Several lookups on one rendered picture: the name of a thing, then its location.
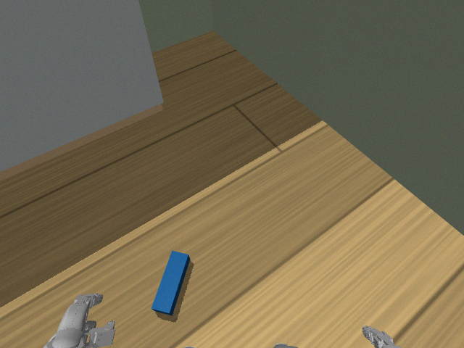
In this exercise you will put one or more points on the left robot arm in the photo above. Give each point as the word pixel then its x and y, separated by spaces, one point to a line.
pixel 67 338

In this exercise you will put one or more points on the right robot hand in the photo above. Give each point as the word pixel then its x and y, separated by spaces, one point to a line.
pixel 377 338

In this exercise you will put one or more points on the left robot hand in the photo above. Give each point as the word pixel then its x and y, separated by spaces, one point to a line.
pixel 76 316

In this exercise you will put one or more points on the carton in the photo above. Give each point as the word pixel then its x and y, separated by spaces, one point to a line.
pixel 171 283

